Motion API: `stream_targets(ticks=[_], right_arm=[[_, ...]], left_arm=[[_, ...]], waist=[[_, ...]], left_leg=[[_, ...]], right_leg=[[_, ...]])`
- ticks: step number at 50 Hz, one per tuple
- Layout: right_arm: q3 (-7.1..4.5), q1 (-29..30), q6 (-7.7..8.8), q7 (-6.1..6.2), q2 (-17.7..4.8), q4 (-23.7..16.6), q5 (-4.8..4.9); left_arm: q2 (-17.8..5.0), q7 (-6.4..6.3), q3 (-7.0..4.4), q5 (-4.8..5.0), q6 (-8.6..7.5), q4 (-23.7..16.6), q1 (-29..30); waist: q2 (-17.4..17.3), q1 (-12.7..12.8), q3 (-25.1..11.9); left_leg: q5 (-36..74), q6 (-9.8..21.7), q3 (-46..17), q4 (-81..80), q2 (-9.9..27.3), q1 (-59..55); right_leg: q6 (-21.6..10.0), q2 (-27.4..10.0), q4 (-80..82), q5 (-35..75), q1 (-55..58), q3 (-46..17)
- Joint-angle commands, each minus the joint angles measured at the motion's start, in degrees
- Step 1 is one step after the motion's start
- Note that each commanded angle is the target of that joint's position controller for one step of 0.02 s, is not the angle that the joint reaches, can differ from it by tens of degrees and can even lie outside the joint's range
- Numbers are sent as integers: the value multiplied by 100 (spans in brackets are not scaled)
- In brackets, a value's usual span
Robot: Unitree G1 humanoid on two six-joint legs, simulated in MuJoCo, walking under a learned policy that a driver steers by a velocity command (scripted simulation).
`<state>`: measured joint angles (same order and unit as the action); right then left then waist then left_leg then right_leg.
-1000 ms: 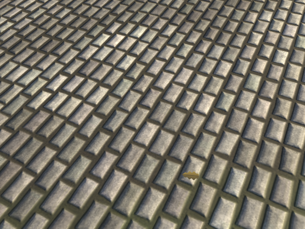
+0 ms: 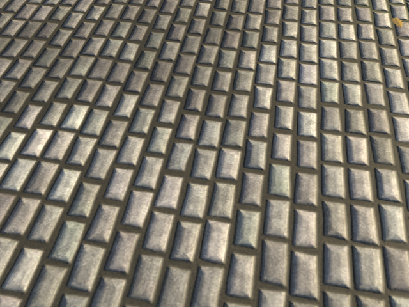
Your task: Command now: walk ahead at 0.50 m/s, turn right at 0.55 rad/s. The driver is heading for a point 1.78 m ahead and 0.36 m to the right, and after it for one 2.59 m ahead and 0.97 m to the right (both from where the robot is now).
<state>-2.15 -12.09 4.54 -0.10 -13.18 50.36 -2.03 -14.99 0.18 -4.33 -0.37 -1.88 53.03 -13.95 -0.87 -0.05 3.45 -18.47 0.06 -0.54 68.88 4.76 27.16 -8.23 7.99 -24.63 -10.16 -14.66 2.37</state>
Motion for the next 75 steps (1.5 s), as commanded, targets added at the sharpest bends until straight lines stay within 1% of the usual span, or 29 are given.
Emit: stream_targets(ticks=[1, 12, 15, 17, 18, 19, 20, 21, 22, 25, 30, 35, 39, 41, 43, 44, 45, 46, 47, 50, 58, 64, 67, 69, 70, 71, 72, 73, 75], right_arm=[[-94, -411, -193, -46, -439, -296, -97], [1, 1769, -177, -130, -538, -1226, 14], [-3, 1651, -96, -124, -681, -1325, 49], [-97, 678, -31, -45, -922, -1062, 71], [-170, -131, 44, 26, -1090, -864, 44], [-266, -1046, 83, 137, -1506, -834, -88], [-370, -943, 2, 148, -1972, -884, -166], [-331, -592, -84, 114, -1495, -929, -60], [-202, -213, -93, 98, -964, -1002, -5], [-83, -180, -12, 69, -608, -777, 19], [-134, -592, 217, -52, -741, -469, 92], [-150, -832, 167, -82, -814, -238, 129], [-200, -1257, 89, -72, -1010, 11, 129], [-218, -1286, 18, -53, -1095, 96, 126], [-152, -1323, -36, -38, -936, 131, 160], [-32, -1311, -20, -62, -569, -171, 232], [-29, -1651, -33, -68, -405, -277, 219], [-173, -1150, -100, -21, -893, -245, 102], [-151, -903, -65, -60, -772, -322, 136], [-111, -1112, -190, -130, -533, -131, 29], [-84, 293, -300, -223, -395, -523, 13], [-7, 1274, -253, -206, -389, -850, 42], [-34, 1217, -199, -173, -471, -888, 39], [-121, 315, -141, -89, -610, -605, 26], [-200, -688, -81, -30, -750, -261, -30], [-341, -1645, -44, 47, -1262, -69, -166], [-459, -1772, -75, 12, -1736, -10, -134], [-402, -1243, -123, -28, -1407, -65, 95], [-221, -385, -84, -60, -720, -165, 107]], left_arm=[[-711, -22, -136, 54, -193, -246, -246], [-875, -69, -173, -27, -120, -262, -1383], [-1003, -133, -202, -69, -122, -362, -1238], [-1142, -110, -231, -77, -157, -491, -854], [-1127, -51, -222, -24, -201, -515, -738], [-711, 6, -103, 47, -258, -697, -795], [-214, -6, -11, 214, -228, -848, -1567], [-755, -66, -55, -18, -133, -678, -1453], [-819, -19, -85, -80, -95, -679, -1005], [-546, 153, -38, -189, 24, -746, -668], [-376, 251, 50, -204, 103, -960, -180], [-166, 351, 239, -185, 22, -1307, 956], [-281, 310, 268, -182, -22, -1445, 1371], [-361, 252, 238, -216, -66, -1385, 1147], [-594, 151, 104, -324, -177, -856, -311], [-1127, 60, -37, -439, -208, -731, -1231], [-1576, 9, -158, -272, -143, -672, -1373], [-1283, -1, -113, -80, -113, -679, -1023], [-933, 6, -13, -66, -137, -707, -596], [-425, 20, 128, -43, -242, -668, -112], [-509, 18, 93, 7, -360, -158, -839], [-604, -29, 97, -53, -341, 195, -1359], [-702, -84, 80, -86, -317, 307, -1300], [-807, -98, 58, -107, -295, 344, -1129], [-771, -95, 77, -85, -276, 336, -1055], [-495, -77, 170, 16, -294, 142, -1149], [-82, -31, 215, 111, -293, 128, -1765], [-571, -55, 87, -40, -267, 134, -1272], [-421, -3, 105, -34, -311, -8, -684]], waist=[[69, -197, -302], [455, 594, -101], [558, 417, -121], [564, -57, -467], [263, -487, -907], [-306, -780, -1782], [-1710, -268, -2335], [-882, -156, -1784], [-239, -136, -938], [-429, 22, -259], [-482, 62, -217], [-466, -114, -59], [-495, -217, -3], [-499, -69, -112], [-120, 534, -942], [721, 857, -1736], [1663, 645, -2075], [787, 603, -1410], [627, 387, -757], [578, -97, -340], [382, 50, 72], [415, 308, 262], [436, 166, 231], [470, -257, -265], [290, -675, -818], [-309, -929, -1558], [-1512, -581, -2083], [-590, -476, -1548], [-80, -150, -417]], left_leg=[[214, -212, -23, -509, 180, 521], [1640, -273, 28, -2997, -195, 1321], [1391, -99, -76, -3618, -354, 628], [969, 99, 19, -3973, -645, -926], [1156, 259, -66, -4334, -497, -2091], [7, 532, -1309, -4473, 775, -3470], [-203, 1215, -3966, -5095, 2244, -4622], [-1052, 1261, -4293, -5253, 2088, -3972], [-977, 1112, -3261, -5378, 1780, -3100], [845, 741, -1326, -5723, 929, -1947], [1965, 1045, -616, -6010, 986, -2033], [2268, 917, 176, -6131, 681, -1913], [2724, 868, 118, -5889, 934, -2368], [3644, 807, 178, -5351, 988, -2630], [4059, 598, 590, -3496, 577, -2155], [2146, 381, 849, -1653, 196, -754], [-1319, 278, 589, -155, -674, 724], [-1027, 362, -62, 217, -338, 1210], [-523, 400, -103, 56, -136, 1246], [90, 266, -43, -636, 146, 439], [1397, -36, 200, -1967, 219, 1171], [1723, 186, 430, -3233, -38, 983], [1212, 447, 515, -3596, -236, 583], [867, 669, 676, -3880, -613, -636], [1111, 832, 636, -4167, -619, -1933], [612, 1192, -835, -4260, 649, -3581], [577, 1904, -3604, -5003, 2026, -4621], [231, 1751, -3549, -5246, 1732, -4071], [720, 1432, -2052, -5590, 1288, -2629]], right_leg=[[-897, -1515, 1224, 1969, 390, -1680], [-515, -1430, 874, 2338, 1597, -2131], [-337, -1542, 535, 2691, 1635, -2363], [-80, -1375, -217, 3564, 1190, -2317], [59, -1029, -1274, 3488, 835, -2056], [181, -672, -2835, 1937, 94, -1673], [363, 218, -4320, -2261, -1651, -1020], [297, -368, -4866, -1940, -2197, -977], [323, -613, -4784, -1339, -2179, -910], [431, -952, -4223, -800, -1729, -783], [573, -943, -3612, -342, -2170, -808], [681, -1034, -1742, 554, -1753, -193], [495, -997, -1000, 308, -1369, 120], [320, -817, -678, -72, -910, 232], [59, -701, -181, 25, 1092, 155], [-357, -2199, 32, -706, 2676, -1627], [-905, -3306, 797, -577, 3267, -3929], [-806, -2995, 784, -526, 2784, -3450], [-660, -2725, 891, -121, 2067, -2667], [-275, -2080, 1421, 664, 850, -1491], [-395, -1832, 1861, 1496, 1070, -739], [-304, -1965, 1682, 2208, 1730, -534], [-205, -2099, 1244, 3230, 2108, -467], [-52, -1985, 88, 4730, 2118, -295], [64, -1733, -1082, 4475, 1666, -78], [218, -1349, -2875, 2548, 259, 166], [386, -210, -4711, -1936, -1521, 50], [271, -549, -5104, -1763, -1981, -731], [253, -1045, -4591, -869, -1949, -598]])
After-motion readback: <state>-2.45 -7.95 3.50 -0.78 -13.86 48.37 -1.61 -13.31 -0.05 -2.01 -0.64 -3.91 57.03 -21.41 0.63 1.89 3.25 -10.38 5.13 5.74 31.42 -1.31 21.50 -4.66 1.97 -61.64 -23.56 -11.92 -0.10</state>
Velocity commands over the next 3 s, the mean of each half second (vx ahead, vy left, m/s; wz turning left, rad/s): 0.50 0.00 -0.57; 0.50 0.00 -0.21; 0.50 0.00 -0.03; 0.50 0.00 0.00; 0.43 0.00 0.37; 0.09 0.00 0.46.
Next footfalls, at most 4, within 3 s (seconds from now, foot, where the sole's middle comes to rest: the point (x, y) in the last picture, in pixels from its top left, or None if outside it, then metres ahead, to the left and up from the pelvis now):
0.38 left None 0.40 0.11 -0.77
0.86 right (272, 280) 0.55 -0.18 -0.77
1.40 left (247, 189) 0.90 -0.12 -0.77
1.94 right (313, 148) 1.10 -0.41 -0.77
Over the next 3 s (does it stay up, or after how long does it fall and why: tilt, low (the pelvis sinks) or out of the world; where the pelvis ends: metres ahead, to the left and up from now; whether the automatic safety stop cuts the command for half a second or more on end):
stays up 1.32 -0.39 0.00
